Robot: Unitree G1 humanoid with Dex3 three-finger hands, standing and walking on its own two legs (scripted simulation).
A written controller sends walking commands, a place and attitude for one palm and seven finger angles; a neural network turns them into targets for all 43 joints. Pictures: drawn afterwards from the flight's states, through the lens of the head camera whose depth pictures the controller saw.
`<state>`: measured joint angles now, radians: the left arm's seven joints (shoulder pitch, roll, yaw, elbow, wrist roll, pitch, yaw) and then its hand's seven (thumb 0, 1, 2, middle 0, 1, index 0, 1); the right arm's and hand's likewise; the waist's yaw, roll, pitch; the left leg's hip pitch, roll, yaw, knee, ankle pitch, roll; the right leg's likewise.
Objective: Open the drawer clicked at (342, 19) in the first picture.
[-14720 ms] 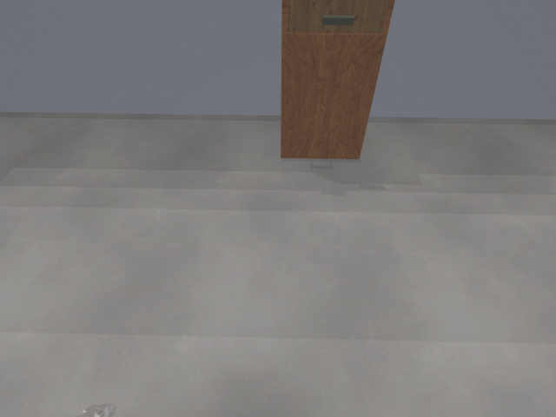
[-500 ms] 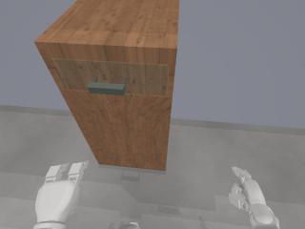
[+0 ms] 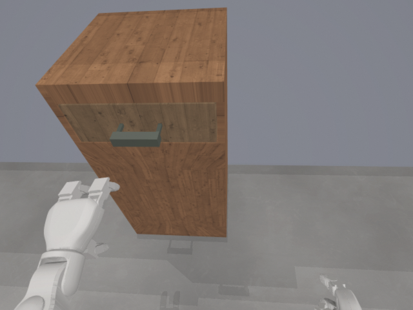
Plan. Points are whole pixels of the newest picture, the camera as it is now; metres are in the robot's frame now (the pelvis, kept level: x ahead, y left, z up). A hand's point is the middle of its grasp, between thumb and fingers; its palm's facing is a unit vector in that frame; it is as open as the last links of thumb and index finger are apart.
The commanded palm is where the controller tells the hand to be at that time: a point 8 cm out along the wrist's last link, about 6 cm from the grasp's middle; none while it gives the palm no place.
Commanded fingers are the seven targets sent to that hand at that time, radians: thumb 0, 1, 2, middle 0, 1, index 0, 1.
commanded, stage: raise the hand with hooked fingers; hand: left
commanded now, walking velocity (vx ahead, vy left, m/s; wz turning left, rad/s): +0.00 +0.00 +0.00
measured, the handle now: (138, 133) +0.53 +0.25 +0.01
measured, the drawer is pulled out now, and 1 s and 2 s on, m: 0.00 0.00 0.00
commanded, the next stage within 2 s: move the hooked fingers above the handle in 0.92 s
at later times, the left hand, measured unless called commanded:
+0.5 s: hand (81, 174) +0.31 +0.26 +0.13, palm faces +0.09 -0.08 -0.99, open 13.7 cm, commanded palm +0.28 +0.26 +0.19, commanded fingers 0.00 -0.50 0.30 -0.30 -1.20 -0.30 -1.20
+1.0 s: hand (76, 175) +0.30 +0.26 +0.13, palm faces +0.10 -0.09 -0.99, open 13.8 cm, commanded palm +0.27 +0.26 +0.19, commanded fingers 0.00 -0.50 0.30 -0.30 -1.20 -0.30 -1.20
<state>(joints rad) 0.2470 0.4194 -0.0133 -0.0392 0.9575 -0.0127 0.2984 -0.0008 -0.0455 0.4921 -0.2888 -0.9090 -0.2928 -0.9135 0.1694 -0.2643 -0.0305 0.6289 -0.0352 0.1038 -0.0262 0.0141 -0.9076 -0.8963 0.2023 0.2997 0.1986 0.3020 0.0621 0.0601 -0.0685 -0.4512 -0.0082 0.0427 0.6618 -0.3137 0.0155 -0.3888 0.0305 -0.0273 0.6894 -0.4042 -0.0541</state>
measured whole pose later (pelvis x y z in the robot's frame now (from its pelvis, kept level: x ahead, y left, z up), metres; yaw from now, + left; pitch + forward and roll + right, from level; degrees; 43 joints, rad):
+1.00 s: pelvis -0.01 +0.02 +0.02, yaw +1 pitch +1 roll +0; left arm -0.12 0.51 -0.05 0.02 0.88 0.07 0.04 0.00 -0.49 0.30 -0.32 -1.20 -0.32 -1.21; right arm 0.13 -0.26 0.00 0.64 0.03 0.16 -0.01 0.01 -0.91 -0.90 0.20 0.30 0.20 0.30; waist 0.07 0.09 -0.02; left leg -0.29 -0.04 0.03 0.48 -0.21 0.04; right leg -0.21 0.01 -0.04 0.49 -0.30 -0.03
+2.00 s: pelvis +0.01 +0.01 +0.01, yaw +0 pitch +8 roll +0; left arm -0.48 0.49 -0.07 0.52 0.95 -0.02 0.08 0.00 -0.49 0.30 -0.32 -1.20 -0.32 -1.20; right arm 0.23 -0.26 -0.04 0.65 0.04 0.18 -0.04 0.01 -0.91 -0.90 0.20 0.30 0.20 0.30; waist 0.00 0.05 -0.09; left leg -0.45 -0.01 0.04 0.59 -0.29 0.03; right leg -0.37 0.03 -0.03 0.59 -0.37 -0.04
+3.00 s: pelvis +0.01 +0.02 +0.00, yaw -1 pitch +14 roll -1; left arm -0.76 0.52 -0.04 0.94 1.03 -0.04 0.17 0.00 -0.48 0.30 -0.33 -1.21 -0.33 -1.21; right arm 0.36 -0.25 -0.06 0.67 0.03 0.17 -0.04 0.01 -0.91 -0.90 0.20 0.30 0.20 0.30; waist -0.09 0.05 -0.13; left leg -0.59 0.00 0.05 0.65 -0.31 0.04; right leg -0.51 0.04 -0.01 0.63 -0.36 -0.03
